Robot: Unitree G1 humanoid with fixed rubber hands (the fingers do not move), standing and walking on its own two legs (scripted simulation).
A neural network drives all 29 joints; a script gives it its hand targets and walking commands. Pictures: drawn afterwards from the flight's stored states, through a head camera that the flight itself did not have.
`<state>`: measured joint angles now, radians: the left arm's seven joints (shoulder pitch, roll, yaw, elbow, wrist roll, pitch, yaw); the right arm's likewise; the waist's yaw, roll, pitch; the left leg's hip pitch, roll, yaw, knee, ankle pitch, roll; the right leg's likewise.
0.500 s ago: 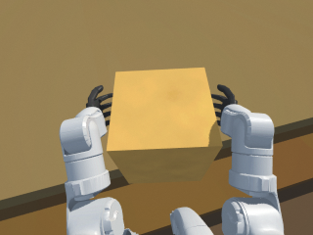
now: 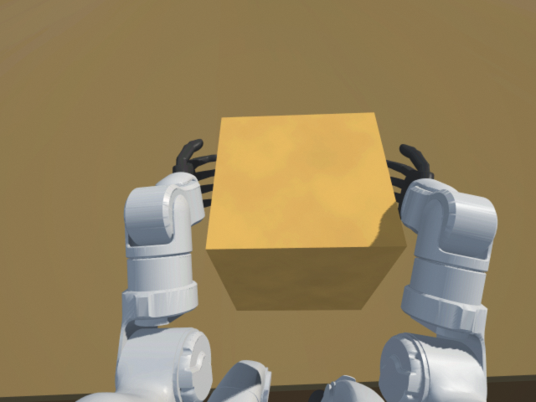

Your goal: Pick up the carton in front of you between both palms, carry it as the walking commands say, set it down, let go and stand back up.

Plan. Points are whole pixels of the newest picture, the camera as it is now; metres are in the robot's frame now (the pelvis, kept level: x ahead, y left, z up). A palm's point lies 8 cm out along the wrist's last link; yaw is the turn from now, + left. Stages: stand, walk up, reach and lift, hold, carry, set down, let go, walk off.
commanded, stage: carry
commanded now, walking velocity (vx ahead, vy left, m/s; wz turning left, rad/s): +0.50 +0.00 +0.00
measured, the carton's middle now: (297, 222) +0.36 +0.02 +0.05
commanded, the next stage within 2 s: none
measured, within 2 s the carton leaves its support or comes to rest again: neither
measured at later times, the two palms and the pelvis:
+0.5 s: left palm (224, 15) +0.67 +0.18 +0.22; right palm (402, 24) +0.65 -0.12 +0.22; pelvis +0.31 +0.06 +0.07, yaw -1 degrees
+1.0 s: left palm out of the picture +0.96 +0.19 +0.33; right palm out of the picture +0.95 -0.11 +0.33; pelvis +0.61 +0.04 +0.15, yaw +0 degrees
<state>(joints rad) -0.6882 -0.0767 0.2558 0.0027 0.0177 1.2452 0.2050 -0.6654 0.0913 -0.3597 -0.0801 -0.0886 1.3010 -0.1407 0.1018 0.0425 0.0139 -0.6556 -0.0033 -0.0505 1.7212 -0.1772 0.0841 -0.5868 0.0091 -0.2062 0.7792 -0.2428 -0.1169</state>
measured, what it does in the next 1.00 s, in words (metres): climbs: left foot 0.12 m higher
